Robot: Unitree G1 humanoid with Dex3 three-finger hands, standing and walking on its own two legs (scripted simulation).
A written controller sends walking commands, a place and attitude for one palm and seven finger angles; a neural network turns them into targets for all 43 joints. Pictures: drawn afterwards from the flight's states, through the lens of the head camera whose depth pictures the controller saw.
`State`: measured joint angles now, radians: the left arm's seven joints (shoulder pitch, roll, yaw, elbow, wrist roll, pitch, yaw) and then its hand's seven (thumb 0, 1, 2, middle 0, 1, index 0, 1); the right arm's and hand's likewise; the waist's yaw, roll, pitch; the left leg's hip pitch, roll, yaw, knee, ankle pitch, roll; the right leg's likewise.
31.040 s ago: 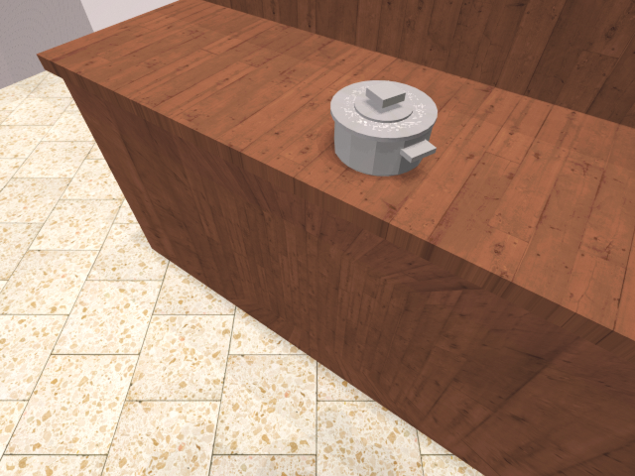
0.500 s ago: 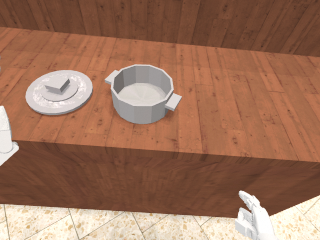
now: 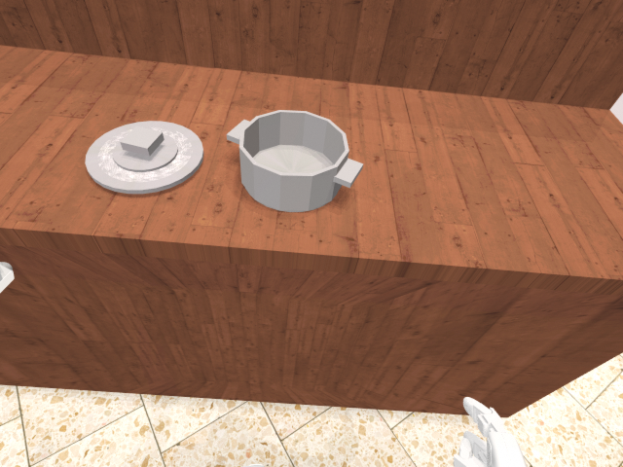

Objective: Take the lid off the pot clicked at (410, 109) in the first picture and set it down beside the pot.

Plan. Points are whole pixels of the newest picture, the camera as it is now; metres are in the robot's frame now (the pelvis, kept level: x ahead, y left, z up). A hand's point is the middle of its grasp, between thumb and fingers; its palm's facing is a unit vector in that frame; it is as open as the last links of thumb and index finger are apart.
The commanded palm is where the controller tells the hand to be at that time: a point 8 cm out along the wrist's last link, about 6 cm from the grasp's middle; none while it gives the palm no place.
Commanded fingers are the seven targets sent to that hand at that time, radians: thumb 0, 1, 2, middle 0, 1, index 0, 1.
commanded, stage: step back with the hand held close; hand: left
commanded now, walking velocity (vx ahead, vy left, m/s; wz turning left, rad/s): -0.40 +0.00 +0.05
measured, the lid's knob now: (142, 140) +0.56 +0.30 +0.09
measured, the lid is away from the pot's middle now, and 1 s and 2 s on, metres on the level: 0.24 0.24 0.24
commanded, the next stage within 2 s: stop stepping back and stand still in 0.46 s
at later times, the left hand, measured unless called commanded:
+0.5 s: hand out of the picture +0.07 +0.23 +0.27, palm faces +0.44 -0.82 -0.36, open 7.5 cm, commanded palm +0.02 +0.29 +0.27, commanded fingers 0.00 0.90 0.90 -0.20 -0.30 -0.20 -0.30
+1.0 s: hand out of the picture -0.09 +0.31 +0.29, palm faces +0.44 -0.89 -0.11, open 7.5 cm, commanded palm -0.18 +0.34 +0.27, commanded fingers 0.00 0.90 0.90 -0.20 -0.30 -0.20 -0.30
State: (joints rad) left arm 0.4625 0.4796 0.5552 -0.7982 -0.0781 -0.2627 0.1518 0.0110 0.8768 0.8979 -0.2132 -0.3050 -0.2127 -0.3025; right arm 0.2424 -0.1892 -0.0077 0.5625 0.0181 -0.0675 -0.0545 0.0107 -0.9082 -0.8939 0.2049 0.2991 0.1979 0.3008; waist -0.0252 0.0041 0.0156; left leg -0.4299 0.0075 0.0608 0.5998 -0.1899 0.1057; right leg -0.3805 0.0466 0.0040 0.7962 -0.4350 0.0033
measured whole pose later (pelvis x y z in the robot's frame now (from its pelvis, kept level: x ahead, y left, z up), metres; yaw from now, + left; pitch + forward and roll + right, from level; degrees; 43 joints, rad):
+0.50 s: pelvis -0.11 +0.01 -0.01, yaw +0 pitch -1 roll -7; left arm 0.39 0.51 0.54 -0.81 -0.09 -0.32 0.14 0.01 0.88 0.90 -0.21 -0.31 -0.21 -0.30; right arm 0.20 -0.21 -0.03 0.60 0.01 -0.07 -0.07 0.01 -0.91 -0.89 0.21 0.30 0.20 0.30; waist -0.03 0.04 0.02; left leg -0.57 0.04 0.02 0.60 -0.14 0.06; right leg -0.26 0.06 -0.07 0.57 -0.34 0.00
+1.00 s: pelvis -0.31 +0.06 -0.01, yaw +0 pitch -3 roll -7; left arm 0.06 0.45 0.52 -0.68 -0.09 -0.11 0.08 0.01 0.89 0.90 -0.20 -0.30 -0.20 -0.30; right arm 0.27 -0.06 0.03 0.58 0.03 -0.06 0.06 0.01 -0.91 -0.89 0.21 0.30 0.20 0.30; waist -0.07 -0.05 0.00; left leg -0.56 0.02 0.02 0.74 -0.33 -0.09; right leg -0.34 0.15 -0.13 1.01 -0.53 -0.07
